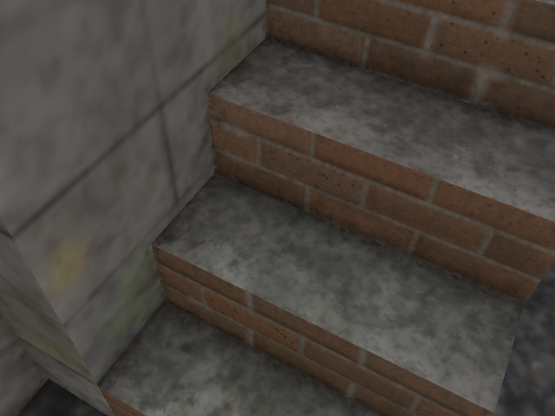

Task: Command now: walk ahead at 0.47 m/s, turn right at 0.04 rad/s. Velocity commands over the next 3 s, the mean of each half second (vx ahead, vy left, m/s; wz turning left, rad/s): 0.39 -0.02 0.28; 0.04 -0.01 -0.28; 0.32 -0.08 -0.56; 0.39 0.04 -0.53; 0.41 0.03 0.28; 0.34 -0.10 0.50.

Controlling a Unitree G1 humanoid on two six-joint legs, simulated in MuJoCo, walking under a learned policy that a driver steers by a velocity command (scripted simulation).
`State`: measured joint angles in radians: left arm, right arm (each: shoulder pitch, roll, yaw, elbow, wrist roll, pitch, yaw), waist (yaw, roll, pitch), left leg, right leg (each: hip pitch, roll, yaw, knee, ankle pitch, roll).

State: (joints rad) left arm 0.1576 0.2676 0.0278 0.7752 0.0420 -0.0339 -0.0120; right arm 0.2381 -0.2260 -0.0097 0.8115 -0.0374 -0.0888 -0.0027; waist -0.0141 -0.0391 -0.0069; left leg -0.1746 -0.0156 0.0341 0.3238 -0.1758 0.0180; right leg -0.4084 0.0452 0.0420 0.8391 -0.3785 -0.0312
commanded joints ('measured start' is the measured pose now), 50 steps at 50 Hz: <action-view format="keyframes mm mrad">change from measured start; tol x64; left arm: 1 52 7 -15 -32 7 -3 7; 50 220 194 55 -42 32 99 25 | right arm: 1 -26 -123 -31 -40 26 -12 4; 50 -387 -87 -49 -212 -7 145 -80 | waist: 1 41 256 -84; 50 143 -258 185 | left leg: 1 -36 191 -87 -5 678 171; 7 -472 -2 -84 750 -429 40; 13 -629 16 -88 1234 -143 18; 22 -168 -32 74 420 -134 -4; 27 256 440 -270 169 1424 289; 47 -175 306 -43 -29 -388 86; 50 -746 8 22 832 -407 -105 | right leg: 1 196 2 -82 -200 -1 -4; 23 409 -272 -126 -276 1300 -85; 27 6 -27 -50 519 -264 38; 47 370 73 -162 -391 -78 -79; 50 110 -359 675 -809 -496 -347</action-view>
